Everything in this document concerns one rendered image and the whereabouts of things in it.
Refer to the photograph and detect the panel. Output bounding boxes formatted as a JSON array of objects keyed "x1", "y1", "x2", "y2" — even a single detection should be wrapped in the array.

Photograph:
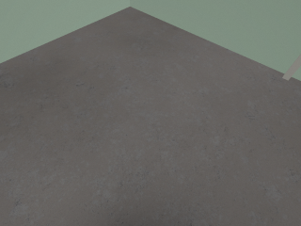
[{"x1": 282, "y1": 54, "x2": 301, "y2": 80}]

